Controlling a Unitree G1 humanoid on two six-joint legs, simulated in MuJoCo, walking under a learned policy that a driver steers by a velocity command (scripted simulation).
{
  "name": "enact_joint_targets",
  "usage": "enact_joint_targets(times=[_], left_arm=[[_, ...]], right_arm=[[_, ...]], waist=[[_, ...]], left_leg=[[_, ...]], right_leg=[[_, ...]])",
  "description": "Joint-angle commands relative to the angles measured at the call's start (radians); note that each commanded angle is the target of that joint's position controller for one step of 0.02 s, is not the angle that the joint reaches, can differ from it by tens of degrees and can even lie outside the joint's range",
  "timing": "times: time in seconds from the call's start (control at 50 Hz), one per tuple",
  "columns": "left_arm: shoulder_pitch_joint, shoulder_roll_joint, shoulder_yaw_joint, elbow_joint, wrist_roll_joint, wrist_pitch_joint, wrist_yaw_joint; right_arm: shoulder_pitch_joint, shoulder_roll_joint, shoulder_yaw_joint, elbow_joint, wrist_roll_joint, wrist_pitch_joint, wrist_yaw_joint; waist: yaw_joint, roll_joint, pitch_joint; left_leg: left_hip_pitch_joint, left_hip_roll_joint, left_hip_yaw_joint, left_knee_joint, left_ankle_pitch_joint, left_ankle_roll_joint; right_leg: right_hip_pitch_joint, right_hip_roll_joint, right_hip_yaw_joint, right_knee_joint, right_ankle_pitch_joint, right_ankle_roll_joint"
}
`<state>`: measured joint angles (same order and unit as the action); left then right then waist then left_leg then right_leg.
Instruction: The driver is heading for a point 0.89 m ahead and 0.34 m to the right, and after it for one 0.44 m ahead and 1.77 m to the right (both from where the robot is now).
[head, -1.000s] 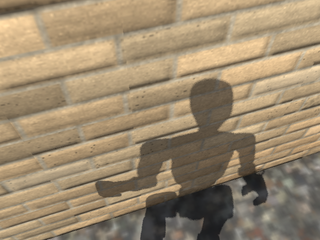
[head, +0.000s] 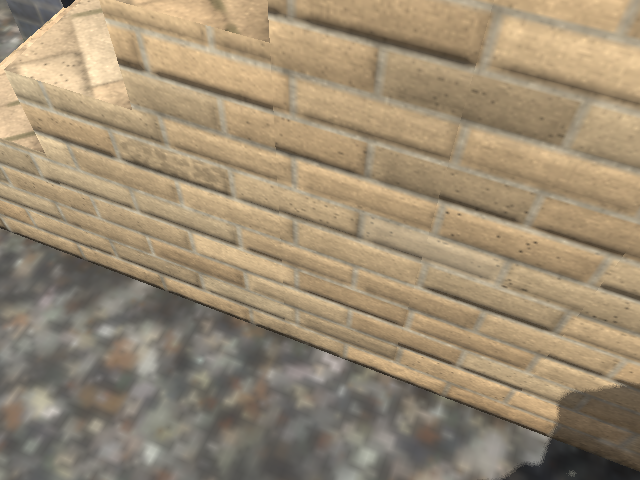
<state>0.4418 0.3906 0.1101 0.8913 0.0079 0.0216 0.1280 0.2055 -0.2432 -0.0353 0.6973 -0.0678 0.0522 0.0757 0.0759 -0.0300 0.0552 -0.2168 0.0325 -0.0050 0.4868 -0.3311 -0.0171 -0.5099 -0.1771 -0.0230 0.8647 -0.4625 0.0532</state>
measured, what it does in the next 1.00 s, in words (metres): steps on the spot, turning right: right foot, then left foot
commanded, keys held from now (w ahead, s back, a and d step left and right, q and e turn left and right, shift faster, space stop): w+e+shift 0.74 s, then w+q+shift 0.26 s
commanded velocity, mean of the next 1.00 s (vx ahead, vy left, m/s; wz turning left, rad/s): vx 0.05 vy -0.05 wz -0.65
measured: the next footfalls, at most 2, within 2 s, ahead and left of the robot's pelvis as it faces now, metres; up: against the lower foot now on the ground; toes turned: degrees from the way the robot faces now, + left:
right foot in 0.54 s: -0.01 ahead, -0.08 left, +0.00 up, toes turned -28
left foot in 0.84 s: +0.18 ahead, +0.09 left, +0.00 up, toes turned -46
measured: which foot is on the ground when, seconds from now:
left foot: down 0.00-0.54, up 0.56-0.82, down 0.84-1.00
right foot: up 0.00-0.52, down 0.54-0.84, up 0.86-1.00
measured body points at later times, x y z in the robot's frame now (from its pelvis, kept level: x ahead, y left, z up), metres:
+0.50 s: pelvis +0.00 +0.05 +0.00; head +0.07 +0.02 +0.44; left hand +0.30 +0.22 -0.08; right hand +0.06 -0.29 -0.10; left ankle -0.05 +0.15 -0.73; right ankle -0.04 -0.06 -0.72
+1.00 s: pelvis +0.00 -0.01 +0.00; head +0.02 -0.02 +0.45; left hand +0.32 +0.07 -0.08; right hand -0.21 -0.26 -0.11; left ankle +0.15 +0.12 -0.74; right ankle -0.08 -0.11 -0.67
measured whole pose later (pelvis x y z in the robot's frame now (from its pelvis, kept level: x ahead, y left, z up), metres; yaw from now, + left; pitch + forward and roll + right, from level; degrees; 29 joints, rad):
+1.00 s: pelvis +0.00 -0.01 +0.00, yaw -39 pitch -1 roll +0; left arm 0.15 0.32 0.05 0.55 0.06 0.05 -0.06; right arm 0.42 -0.37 -0.09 0.84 0.01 -0.03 -0.11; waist -0.04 0.00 0.06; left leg -0.28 0.06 -0.16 0.48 -0.21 -0.10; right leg -0.49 0.08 0.13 1.07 -0.41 0.03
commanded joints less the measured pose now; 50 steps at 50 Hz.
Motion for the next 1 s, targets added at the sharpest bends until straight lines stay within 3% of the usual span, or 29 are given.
enact_joint_targets(times=[0.02, 0.08, 0.16, 0.18, 0.2, 0.26, 0.3, 0.36, 0.48, 0.52, 0.54, 0.56, 0.58, 0.6, 0.64, 0.68, 0.7, 0.74, 0.76, 0.8, 0.82, 0.84, 0.86, 0.88, 0.9, 0.92, 0.94, 0.96, 1.0], left_arm=[[-0.108, 0.042, -0.018, -0.121, 0.012, -0.017, 0.001], [-0.034, 0.020, -0.032, -0.128, 0.011, -0.009, -0.016], [-0.118, -0.018, -0.063, -0.234, 0.000, -0.008, -0.056], [-0.263, 0.026, -0.055, -0.289, -0.022, 0.013, -0.096], [-0.253, 0.025, -0.053, -0.330, -0.027, 0.026, -0.116], [-0.262, 0.001, -0.050, -0.359, -0.052, 0.046, -0.154], [-0.354, -0.010, -0.051, -0.394, -0.032, 0.048, -0.163], [-0.386, -0.026, -0.057, -0.411, -0.036, 0.039, -0.176], [-0.284, 0.038, -0.016, -0.367, -0.041, 0.041, -0.154], [-0.156, 0.084, 0.018, -0.313, -0.030, 0.026, -0.127], [-0.095, 0.172, 0.048, -0.298, -0.020, 0.016, -0.115], [-0.131, 0.298, 0.074, -0.290, 0.011, 0.009, -0.114], [-0.183, 0.275, 0.078, -0.323, 0.009, -0.030, -0.119], [-0.257, 0.246, 0.073, -0.335, -0.011, -0.052, -0.109], [-0.398, 0.176, 0.056, -0.366, -0.050, -0.039, -0.096], [-0.382, 0.159, 0.048, -0.357, -0.038, -0.021, -0.085], [-0.371, 0.167, 0.050, -0.359, -0.027, -0.012, -0.086], [-0.344, 0.157, 0.053, -0.350, -0.037, 0.002, -0.085], [-0.363, 0.112, 0.024, -0.368, -0.015, 0.014, -0.145], [-0.356, 0.066, -0.002, -0.385, 0.006, 0.008, -0.199], [-0.338, 0.012, -0.023, -0.375, 0.016, 0.004, -0.209], [-0.350, -0.069, -0.051, -0.386, 0.041, -0.005, -0.216], [-0.248, -0.101, -0.059, -0.387, 0.047, -0.007, -0.218], [-0.184, -0.011, -0.033, -0.364, -0.004, 0.008, -0.211], [-0.187, 0.082, -0.011, -0.364, 0.009, 0.021, -0.198], [-0.202, 0.109, -0.004, -0.370, 0.047, 0.028, -0.186], [-0.214, 0.096, -0.008, -0.382, 0.071, 0.032, -0.176], [-0.219, 0.065, -0.018, -0.398, 0.075, 0.027, -0.177], [-0.235, -0.008, -0.041, -0.418, 0.060, 0.016, -0.175]], right_arm=[[-0.023, -0.176, -0.048, -0.052, 0.013, -0.034, -0.032], [-0.149, -0.126, -0.028, -0.089, 0.035, -0.055, -0.063], [-0.124, -0.169, -0.044, -0.079, 0.063, -0.054, -0.101], [-0.116, -0.221, -0.068, -0.091, 0.091, -0.070, -0.111], [-0.108, -0.260, -0.084, -0.077, 0.087, -0.068, -0.121], [-0.101, -0.238, -0.089, -0.078, 0.057, -0.053, -0.118], [-0.085, -0.245, -0.096, -0.071, 0.056, -0.052, -0.113], [-0.100, -0.266, -0.104, -0.068, 0.043, -0.042, -0.108], [-0.187, -0.269, -0.108, -0.084, 0.089, -0.032, -0.067], [-0.211, -0.230, -0.099, -0.088, 0.104, -0.030, -0.063], [-0.254, -0.183, -0.087, -0.132, 0.076, -0.041, -0.065], [-0.331, -0.092, -0.054, -0.227, 0.024, -0.075, -0.076], [-0.308, -0.130, -0.053, -0.202, 0.023, -0.094, -0.076], [-0.278, -0.167, -0.056, -0.199, 0.050, -0.107, -0.075], [-0.206, -0.209, -0.061, -0.161, 0.033, -0.108, -0.095], [-0.202, -0.181, -0.050, -0.157, 0.023, -0.101, -0.103], [-0.202, -0.165, -0.043, -0.149, 0.034, -0.099, -0.108], [-0.178, -0.152, -0.037, -0.134, 0.054, -0.092, -0.114], [0.037, -0.219, -0.060, -0.031, 0.107, -0.090, -0.154], [0.153, -0.247, -0.093, 0.040, 0.114, -0.091, -0.179], [0.210, -0.251, -0.098, 0.059, 0.104, -0.099, -0.180], [0.299, -0.274, -0.099, 0.067, 0.065, -0.108, -0.184], [0.257, -0.357, -0.096, 0.035, 0.019, -0.115, -0.202], [0.114, -0.407, -0.112, 0.012, 0.019, -0.132, -0.212], [0.014, -0.365, -0.103, 0.003, 0.056, -0.138, -0.214], [-0.036, -0.345, -0.097, 0.007, 0.083, -0.128, -0.209], [-0.040, -0.346, -0.097, 0.006, 0.091, -0.117, -0.197], [-0.015, -0.359, -0.103, 0.010, 0.090, -0.110, -0.191], [0.047, -0.373, -0.117, -0.001, 0.079, -0.097, -0.195]], waist=[[-0.044, 0.258, -0.072], [0.037, 0.160, -0.096], [0.004, 0.111, -0.072], [-0.064, 0.005, -0.024], [-0.041, -0.019, -0.063], [-0.069, 0.028, -0.098], [-0.101, 0.034, -0.079], [-0.102, 0.078, -0.105], [-0.008, 0.194, -0.186], [0.071, 0.153, -0.178], [0.080, -0.025, -0.158], [0.000, -0.188, -0.211], [-0.003, -0.036, -0.309], [-0.047, -0.019, -0.244], [-0.113, 0.044, -0.140], [-0.107, 0.013, -0.166], [-0.103, -0.019, -0.176], [-0.086, -0.077, -0.193], [-0.118, -0.085, -0.211], [-0.121, -0.165, -0.203], [-0.142, -0.137, -0.185], [-0.175, -0.038, -0.136], [-0.088, 0.123, -0.102], [-0.024, 0.228, -0.020], [0.017, 0.199, 0.029], [0.035, 0.196, 0.037], [0.040, 0.196, 0.046], [0.033, 0.219, 0.058], [-0.007, 0.248, 0.022]], left_leg=[[0.115, 0.181, -0.065, -0.186, 0.529, 0.223], [0.078, 0.203, 0.008, -0.175, 0.693, 0.217], [0.138, 0.239, 0.018, -0.149, 0.779, 0.210], [0.249, 0.415, -0.122, -0.170, 1.025, 0.191], [0.336, 0.458, -0.128, -0.151, 1.079, 0.181], [0.401, 0.375, 0.003, -0.116, 1.029, 0.201], [0.376, 0.338, 0.061, -0.120, 1.043, 0.207], [0.380, 0.290, 0.154, -0.097, 1.106, 0.187], [0.376, 0.256, 0.246, 0.052, 1.221, 0.145], [0.224, 0.182, 0.271, 0.238, 1.024, 0.076], [-0.090, 0.102, 0.239, 0.453, 0.290, 0.024], [-0.437, -0.087, 0.140, 0.662, -0.355, -0.064], [-0.477, -0.058, -0.095, 0.762, -0.393, -0.086], [-0.494, -0.030, -0.137, 0.744, -0.306, -0.084], [-0.459, -0.011, -0.119, 0.596, -0.131, -0.096], [-0.344, -0.060, -0.098, 0.519, -0.056, -0.102], [-0.321, -0.075, -0.088, 0.469, -0.039, -0.100], [-0.261, -0.100, -0.095, 0.363, 0.013, -0.091], [-0.065, -0.103, -0.019, 0.135, 0.019, -0.051], [0.201, -0.072, 0.009, 0.025, 0.227, -0.031], [0.298, -0.002, -0.080, -0.015, 0.219, 0.004], [0.340, 0.203, -0.344, -0.076, 0.093, 0.102], [0.209, 0.462, -0.767, -0.213, 0.084, 0.279], [0.009, 0.528, -0.990, -0.344, -0.146, 0.343], [-0.088, 0.451, -0.860, -0.341, -0.314, 0.270], [-0.131, 0.359, -0.708, -0.312, -0.315, 0.186], [-0.166, 0.280, -0.602, -0.293, -0.267, 0.131], [-0.196, 0.229, -0.519, -0.291, -0.187, 0.098], [-0.233, 0.162, -0.376, -0.294, 0.011, 0.055]], right_leg=[[-0.224, 0.113, 0.020, 0.310, -0.005, -0.031], [-0.115, 0.084, 0.019, 0.306, 0.127, -0.010], [-0.024, 0.050, 0.016, 0.047, 0.104, -0.054], [-0.179, 0.043, 0.050, 0.075, 0.117, -0.034], [-0.225, 0.002, 0.103, 0.081, 0.096, -0.041], [-0.197, 0.032, 0.035, 0.056, 0.051, -0.027], [-0.178, 0.051, -0.010, 0.034, 0.038, -0.016], [-0.114, 0.078, -0.061, -0.023, 0.052, -0.007], [0.152, 0.162, -0.129, -0.250, 0.072, -0.072], [0.374, 0.195, -0.085, -0.476, 0.316, -0.154], [0.602, 0.078, 0.137, -0.474, 0.844, -0.224], [0.747, -0.114, 0.568, -0.454, 1.102, -0.424], [0.751, -0.176, 0.613, -0.490, 1.018, -0.483], [0.673, -0.140, 0.528, -0.516, 0.892, -0.446], [0.517, -0.041, 0.406, -0.520, 0.788, -0.332], [0.406, 0.003, 0.379, -0.505, 0.828, -0.301], [0.385, 0.007, 0.384, -0.493, 0.819, -0.292], [0.346, 0.045, 0.391, -0.469, 0.700, -0.248], [0.269, 0.180, 0.212, -0.459, 0.538, -0.279], [0.102, 0.204, 0.234, -0.400, 0.191, -0.243], [-0.001, 0.259, 0.223, -0.272, 0.038, -0.212], [-0.150, 0.330, 0.256, -0.018, -0.151, -0.166], [-0.218, 0.360, 0.342, 0.231, -0.242, -0.102], [-0.221, 0.294, 0.347, 0.390, -0.102, -0.070], [-0.168, 0.227, 0.333, 0.453, 0.004, -0.054], [-0.115, 0.206, 0.287, 0.454, 0.064, -0.037], [-0.067, 0.194, 0.236, 0.374, 0.080, -0.024], [-0.003, 0.193, 0.197, 0.274, 0.088, -0.014], [0.187, 0.219, 0.124, 0.051, 0.023, -0.007]])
